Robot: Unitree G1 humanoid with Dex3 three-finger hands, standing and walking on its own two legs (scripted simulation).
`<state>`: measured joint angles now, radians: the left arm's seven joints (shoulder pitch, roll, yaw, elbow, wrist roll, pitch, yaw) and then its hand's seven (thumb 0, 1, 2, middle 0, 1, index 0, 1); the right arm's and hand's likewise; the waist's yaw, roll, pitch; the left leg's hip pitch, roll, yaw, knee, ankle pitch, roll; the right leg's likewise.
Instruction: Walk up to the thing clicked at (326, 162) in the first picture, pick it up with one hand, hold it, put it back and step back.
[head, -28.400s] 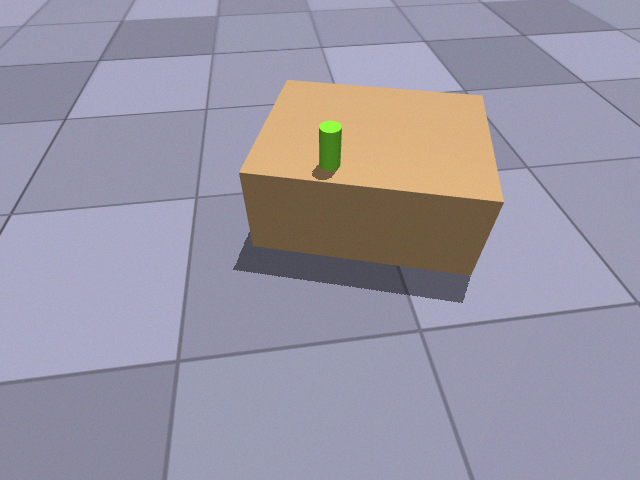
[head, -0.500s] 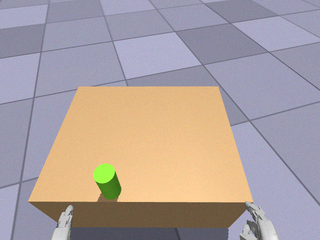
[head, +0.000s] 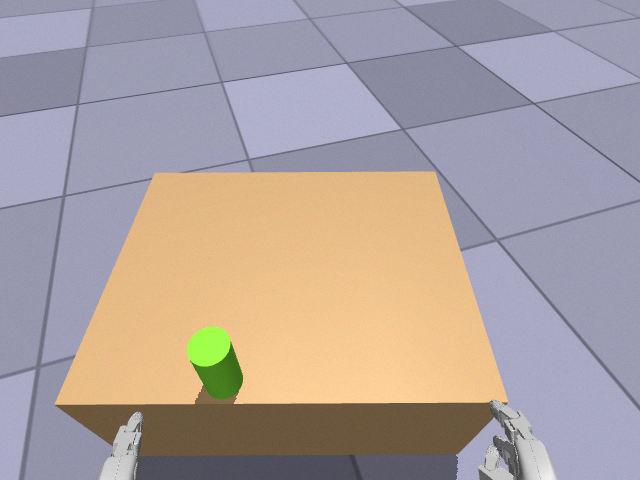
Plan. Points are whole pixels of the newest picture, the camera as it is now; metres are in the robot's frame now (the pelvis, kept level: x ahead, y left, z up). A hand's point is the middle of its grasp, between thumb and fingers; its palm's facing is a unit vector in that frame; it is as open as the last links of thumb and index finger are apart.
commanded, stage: home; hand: left
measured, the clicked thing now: (217, 364) +0.41 +0.20 -0.25
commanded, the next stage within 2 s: stand in 1.20 s
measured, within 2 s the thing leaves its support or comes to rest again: neither
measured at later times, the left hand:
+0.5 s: hand out of the picture +0.17 +0.18 -0.05, palm faces +0.11 -0.95 -0.28, open 17.5 cm
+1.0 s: hand out of the picture +0.17 +0.18 -0.05, palm faces +0.11 -0.95 -0.28, open 17.5 cm
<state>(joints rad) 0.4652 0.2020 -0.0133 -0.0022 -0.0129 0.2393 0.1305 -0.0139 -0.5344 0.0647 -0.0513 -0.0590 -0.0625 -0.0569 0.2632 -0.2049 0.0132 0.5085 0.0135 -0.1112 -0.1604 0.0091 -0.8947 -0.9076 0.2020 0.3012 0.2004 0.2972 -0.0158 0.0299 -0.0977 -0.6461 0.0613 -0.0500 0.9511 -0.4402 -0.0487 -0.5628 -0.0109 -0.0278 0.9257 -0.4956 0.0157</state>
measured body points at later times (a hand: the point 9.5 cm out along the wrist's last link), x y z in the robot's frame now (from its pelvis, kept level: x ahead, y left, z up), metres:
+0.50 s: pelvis +0.00 +0.00 +0.00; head +0.03 +0.01 +0.45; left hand +0.16 +0.23 -0.03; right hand +0.17 -0.24 -0.07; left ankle +0.02 +0.15 -0.69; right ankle -0.02 -0.13 -0.69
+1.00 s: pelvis +0.00 +0.00 +0.00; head +0.02 +0.00 +0.45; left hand +0.16 +0.23 -0.03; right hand +0.16 -0.24 -0.07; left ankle +0.02 +0.15 -0.69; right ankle -0.02 -0.13 -0.69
